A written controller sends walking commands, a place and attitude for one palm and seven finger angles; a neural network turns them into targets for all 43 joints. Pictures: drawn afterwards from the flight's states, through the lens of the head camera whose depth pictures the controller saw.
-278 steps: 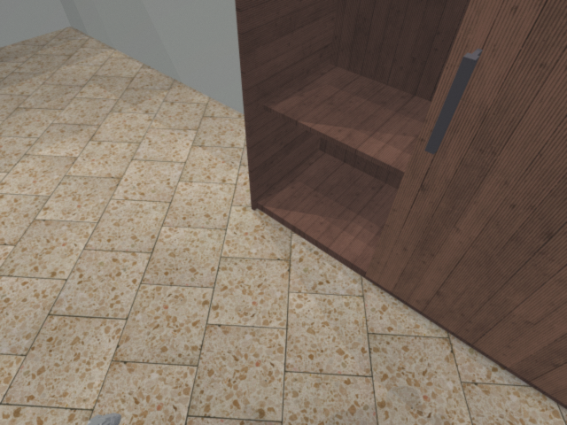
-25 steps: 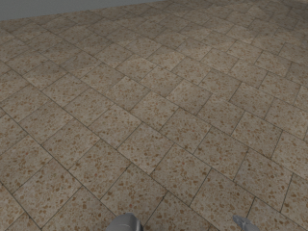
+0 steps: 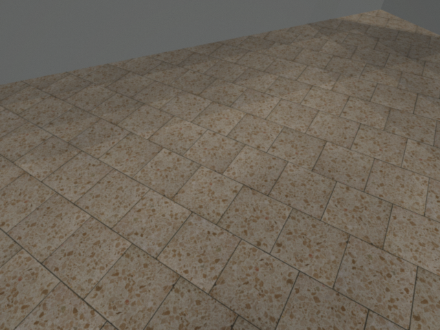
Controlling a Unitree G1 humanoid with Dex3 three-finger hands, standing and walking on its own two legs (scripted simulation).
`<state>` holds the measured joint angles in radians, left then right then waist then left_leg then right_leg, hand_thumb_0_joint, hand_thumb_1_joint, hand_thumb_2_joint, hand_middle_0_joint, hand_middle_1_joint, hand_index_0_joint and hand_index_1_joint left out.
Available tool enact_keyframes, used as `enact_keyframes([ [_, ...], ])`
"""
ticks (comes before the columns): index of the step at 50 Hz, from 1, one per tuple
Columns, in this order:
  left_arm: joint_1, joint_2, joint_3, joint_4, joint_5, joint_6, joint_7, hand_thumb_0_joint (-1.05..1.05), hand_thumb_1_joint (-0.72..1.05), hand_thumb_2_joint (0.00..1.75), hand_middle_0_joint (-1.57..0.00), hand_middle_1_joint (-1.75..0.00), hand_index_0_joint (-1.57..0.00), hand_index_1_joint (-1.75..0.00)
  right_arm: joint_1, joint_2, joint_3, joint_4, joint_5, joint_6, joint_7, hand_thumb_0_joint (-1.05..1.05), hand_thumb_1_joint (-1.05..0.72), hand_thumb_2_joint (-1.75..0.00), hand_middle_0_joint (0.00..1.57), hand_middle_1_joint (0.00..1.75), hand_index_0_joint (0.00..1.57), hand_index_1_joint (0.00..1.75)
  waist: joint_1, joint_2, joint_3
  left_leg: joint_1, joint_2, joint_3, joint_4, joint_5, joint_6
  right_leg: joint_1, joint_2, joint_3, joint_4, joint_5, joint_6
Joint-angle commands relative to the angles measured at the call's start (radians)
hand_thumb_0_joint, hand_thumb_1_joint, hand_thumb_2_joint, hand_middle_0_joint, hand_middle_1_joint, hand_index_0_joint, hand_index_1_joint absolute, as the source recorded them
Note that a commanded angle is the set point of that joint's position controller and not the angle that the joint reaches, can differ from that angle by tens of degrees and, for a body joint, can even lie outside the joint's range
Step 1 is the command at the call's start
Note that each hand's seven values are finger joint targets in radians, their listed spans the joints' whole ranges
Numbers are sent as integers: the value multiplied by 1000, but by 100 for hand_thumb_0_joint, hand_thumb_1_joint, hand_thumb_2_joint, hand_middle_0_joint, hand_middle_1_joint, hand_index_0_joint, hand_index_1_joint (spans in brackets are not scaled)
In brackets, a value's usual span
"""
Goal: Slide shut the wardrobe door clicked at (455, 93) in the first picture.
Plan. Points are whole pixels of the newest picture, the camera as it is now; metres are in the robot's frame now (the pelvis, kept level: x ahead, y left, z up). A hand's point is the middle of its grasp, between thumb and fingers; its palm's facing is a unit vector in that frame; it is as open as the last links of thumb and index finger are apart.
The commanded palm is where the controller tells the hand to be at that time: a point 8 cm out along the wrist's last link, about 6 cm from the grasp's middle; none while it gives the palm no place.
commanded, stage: turn to face it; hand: right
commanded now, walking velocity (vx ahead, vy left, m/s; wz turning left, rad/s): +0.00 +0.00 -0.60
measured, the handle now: out of the picture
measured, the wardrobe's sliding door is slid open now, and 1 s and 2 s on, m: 0.60 0.60 0.60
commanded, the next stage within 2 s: none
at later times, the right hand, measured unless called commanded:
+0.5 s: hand out of the picture +0.04 -0.23 -0.15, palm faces +0.25 +0.94 -0.25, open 7.4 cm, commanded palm none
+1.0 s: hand out of the picture -0.08 -0.12 -0.13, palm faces +0.55 +0.78 -0.29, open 7.4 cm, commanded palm none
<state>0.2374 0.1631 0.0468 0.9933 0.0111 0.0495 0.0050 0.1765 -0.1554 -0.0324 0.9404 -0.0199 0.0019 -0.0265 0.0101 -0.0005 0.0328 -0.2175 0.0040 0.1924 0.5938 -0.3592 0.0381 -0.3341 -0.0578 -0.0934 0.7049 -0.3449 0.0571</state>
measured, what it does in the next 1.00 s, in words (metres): steps on the spot, turning right: left foot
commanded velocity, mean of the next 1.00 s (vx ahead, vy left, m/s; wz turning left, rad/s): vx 0.00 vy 0.00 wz -0.60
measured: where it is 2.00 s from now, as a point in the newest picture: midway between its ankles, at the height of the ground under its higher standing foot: outside the picture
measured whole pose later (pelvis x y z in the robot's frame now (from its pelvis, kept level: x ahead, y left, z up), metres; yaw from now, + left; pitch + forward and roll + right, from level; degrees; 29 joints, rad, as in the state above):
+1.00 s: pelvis -0.01 +0.07 +0.02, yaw -34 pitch +1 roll -3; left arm 0.19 0.28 0.09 0.96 0.02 0.10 -0.02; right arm 0.27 -0.16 -0.02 0.90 -0.02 0.01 -0.02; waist 0.00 -0.03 0.08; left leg -0.18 0.11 0.22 0.51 -0.34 0.03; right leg -0.49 -0.05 -0.01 1.05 -0.38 0.10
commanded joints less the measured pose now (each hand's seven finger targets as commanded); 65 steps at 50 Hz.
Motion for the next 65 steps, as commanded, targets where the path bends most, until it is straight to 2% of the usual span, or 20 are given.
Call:
enact_keyframes([
  [1,143,220,46,-65,16,-41,-2,0,90,90,-20,-30,-20,-30,70,-104,-52,-72,19,5,-9,0,-90,-90,20,30,20,30,32,-346,-83,-253,88,-35,290,-55,-77,260,-313,424,-326,714,-177],
  [2,155,233,48,-56,11,-31,3,0,90,90,-20,-30,-20,-30,14,-118,-41,-98,9,11,-13,0,-90,-90,20,30,20,30,42,-311,-54,-295,60,-116,457,-298,-92,216,-382,482,-360,829,-258],
  [5,57,195,39,-90,14,-39,22,0,90,90,-20,-30,-20,-30,-26,-138,-66,-77,-2,24,-1,0,-90,-90,20,30,20,30,16,-162,-39,-361,82,-212,593,-98,-91,167,-252,399,-393,486,-206],
  [8,29,199,43,-110,8,-50,22,0,90,90,-20,-30,-20,-30,9,-134,-70,-50,-2,24,11,0,-90,-90,20,30,20,30,4,-80,-107,-357,80,-211,584,12,-113,218,-183,325,-400,420,-174],
  [23,57,245,79,-109,12,-32,8,0,90,90,-20,-30,-20,-30,-70,-165,-66,-104,4,33,4,0,-90,-90,20,30,20,30,43,-171,-101,-294,36,-231,310,-57,-135,191,-131,529,-412,215,-219],
  [29,-36,259,92,-156,16,-14,-3,0,90,90,-20,-30,-20,-30,65,-167,-65,-101,16,28,-4,0,-90,-90,20,30,20,30,-20,-175,-116,22,-22,-200,-6,-1,-92,-24,-66,551,-392,130,-175],
  [30,-63,250,92,-165,12,-11,-6,0,90,90,-20,-30,-20,-30,119,-183,-72,-89,15,25,-6,0,-90,-90,20,30,20,30,-50,-154,-114,151,-7,-191,-141,76,-81,-126,-29,518,-361,46,-137],
  [31,-51,196,88,-170,4,-5,-10,0,90,90,-20,-30,-20,-30,146,-244,-84,-89,3,17,-11,0,-90,-90,20,30,20,30,-63,15,-102,266,134,-322,-297,-12,-33,-280,55,416,-193,-95,-76],
  [32,-10,128,78,-188,-1,-9,-5,0,90,90,-20,-30,-20,-30,110,-339,-94,-126,-13,9,-18,0,-90,-90,20,30,20,30,-54,328,-86,258,444,-688,-439,-201,68,-433,182,200,140,-184,4],
  [33,-45,205,89,-191,19,-10,-7,0,90,90,-20,-30,-20,-30,23,-321,-77,-154,2,16,-21,0,-90,-90,20,30,20,30,-30,233,-30,11,498,-638,-450,-184,94,-347,116,206,310,-196,-11],
  [34,-6,200,89,-177,23,0,-18,0,90,90,-20,-30,-20,-30,-75,-275,-66,-182,1,12,-19,0,-90,-90,20,30,20,30,31,152,-2,-101,423,-518,-442,-149,82,-284,99,204,412,-109,-16],
  [36,17,189,86,-131,23,15,-27,0,90,90,-20,-30,-20,-30,-109,-215,-52,-179,9,-5,-10,0,-90,-90,20,30,20,30,53,171,58,-114,303,-364,-392,42,29,-278,67,165,520,-14,5],
  [38,31,171,77,-120,17,12,-34,0,90,90,-20,-30,-20,-30,-64,-178,-39,-161,8,-17,-8,0,-90,-90,20,30,20,30,48,149,57,-30,262,-237,-318,284,23,-300,52,131,539,46,22],
  [43,-61,167,62,-141,13,16,-31,0,90,90,-20,-30,-20,-30,108,-202,-45,-107,4,-22,-10,0,-90,-90,20,30,20,30,-20,162,-16,183,300,-187,-230,602,44,-326,26,101,467,9,50],
  [53,-187,140,26,-169,1,-2,-33,0,90,90,-20,-30,-20,-30,175,-261,-64,-70,-11,-3,-9,0,-90,-90,20,30,20,30,-70,237,-59,227,360,-102,-135,764,73,-129,24,-17,60,-81,8],
  [57,-55,194,41,-150,7,-21,-28,0,90,90,-20,-30,-20,-30,131,-273,-72,-70,3,0,-1,0,-90,-90,20,30,20,30,11,154,-145,122,336,-4,117,703,-7,177,39,-29,-276,184,-35],
  [58,22,289,65,-137,13,-33,-22,0,90,90,-20,-30,-20,-30,128,-238,-69,-95,11,0,6,0,-90,-90,20,30,20,30,59,-59,-215,-110,255,28,330,413,-71,410,-129,174,-305,474,-116],
  [59,88,382,87,-122,2,-34,-14,0,90,90,-20,-30,-20,-30,81,-177,-45,-143,15,0,12,0,-90,-90,20,30,20,30,90,-314,-225,-379,127,-24,524,-301,-132,520,-364,474,-278,999,-262],
  [60,112,368,83,-100,-4,-24,-13,0,90,90,-20,-30,-20,-30,39,-205,-51,-158,5,17,3,0,-90,-90,20,30,20,30,87,-200,-221,-386,142,-127,581,-319,-120,478,-388,392,-258,998,-307],
  [65,-102,270,52,-164,6,-37,3,0,90,90,-20,-30,-20,-30,44,-195,-62,-106,3,29,15,0,-90,-90,20,30,20,30,3,-142,-58,-330,129,-170,575,-60,-140,207,-178,261,-327,652,-202],
])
